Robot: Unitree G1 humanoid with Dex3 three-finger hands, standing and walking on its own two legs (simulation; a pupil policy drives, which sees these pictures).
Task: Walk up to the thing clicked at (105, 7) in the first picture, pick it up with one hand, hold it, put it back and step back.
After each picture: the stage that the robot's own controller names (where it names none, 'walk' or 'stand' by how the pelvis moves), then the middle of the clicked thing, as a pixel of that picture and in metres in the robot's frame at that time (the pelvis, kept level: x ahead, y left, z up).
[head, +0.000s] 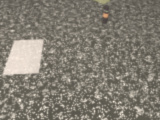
stand; (105, 15) +1.99 -0.35 -0.65
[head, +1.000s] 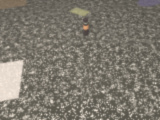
walk; (85, 27) +1.88 +0.06 -0.63
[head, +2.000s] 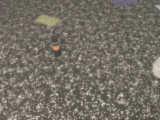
walk; (56, 46) +1.28 +0.35 -0.65
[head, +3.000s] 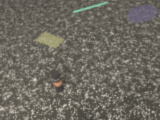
walk; (57, 81) +0.82 +0.29 -0.65
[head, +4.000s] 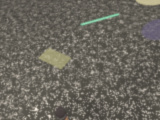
walk; (62, 118) +0.49 +0.22 -0.65
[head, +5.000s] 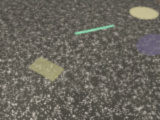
stand; out of the picture +0.36 +0.17 -0.64
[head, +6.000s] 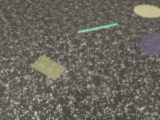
stand; out of the picture +0.35 +0.17 -0.66
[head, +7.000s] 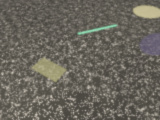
stand; out of the picture +0.35 +0.18 -0.66
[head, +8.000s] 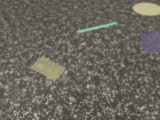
stand; out of the picture +0.34 +0.19 -0.66
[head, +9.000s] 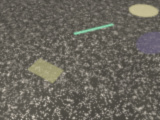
stand; out of the picture +0.34 +0.19 -0.66
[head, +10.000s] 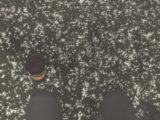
go down; (37, 71) +0.41 +0.18 -0.33
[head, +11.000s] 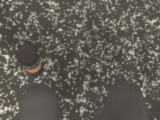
go down; (32, 63) +0.42 +0.19 -0.25
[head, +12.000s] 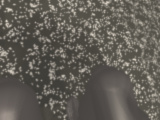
close in; out of the picture +0.42 +0.23 -0.17
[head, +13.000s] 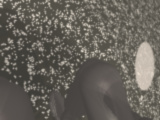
close; out of the picture +0.42 +0.24 -0.16
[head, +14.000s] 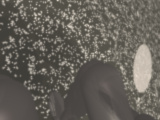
lift; out of the picture +0.41 +0.24 -0.16
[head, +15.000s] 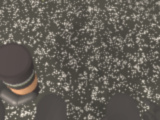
lift; (22, 79) +0.32 +0.18 +0.02
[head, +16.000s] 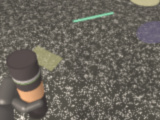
hold; (31, 89) +0.31 +0.16 +0.06
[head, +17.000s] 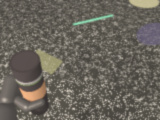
hold; (33, 87) +0.31 +0.16 +0.07
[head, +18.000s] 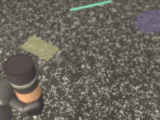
crouch; (28, 89) +0.32 +0.17 +0.03
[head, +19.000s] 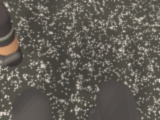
lower; (4, 41) +0.45 +0.19 -0.02
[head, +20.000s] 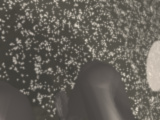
lower; out of the picture +0.45 +0.24 -0.13
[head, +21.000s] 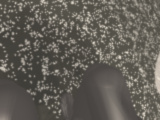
lower; out of the picture +0.42 +0.24 -0.14
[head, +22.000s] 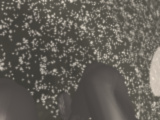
lower; out of the picture +0.43 +0.24 -0.14
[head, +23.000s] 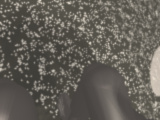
lower; out of the picture +0.41 +0.21 -0.15
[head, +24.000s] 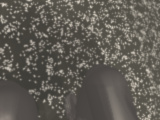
open; out of the picture +0.43 +0.24 -0.14
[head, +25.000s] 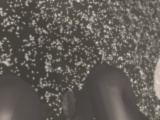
stand; out of the picture +0.44 +0.24 -0.17
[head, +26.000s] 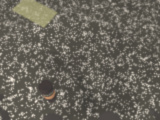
stand; (48, 92) +0.42 +0.17 -0.46
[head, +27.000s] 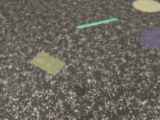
stand; out of the picture +0.39 +0.16 -0.60
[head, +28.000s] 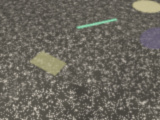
stand; out of the picture +0.39 +0.16 -0.60
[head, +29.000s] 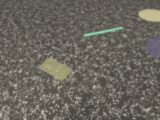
stand; out of the picture +0.41 +0.15 -0.65
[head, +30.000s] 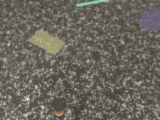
walk; (59, 110) +0.43 +0.12 -0.64
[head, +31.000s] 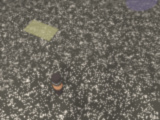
walk; (57, 84) +0.62 +0.19 -0.62
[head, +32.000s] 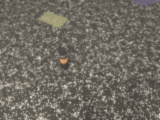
walk; (63, 59) +0.92 +0.21 -0.63
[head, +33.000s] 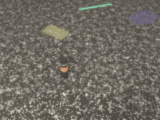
stand; (64, 67) +0.99 +0.17 -0.65
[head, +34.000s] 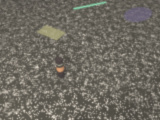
stand; (60, 67) +0.99 +0.21 -0.66
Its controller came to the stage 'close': yes
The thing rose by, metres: 0.71
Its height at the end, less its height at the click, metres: +0.00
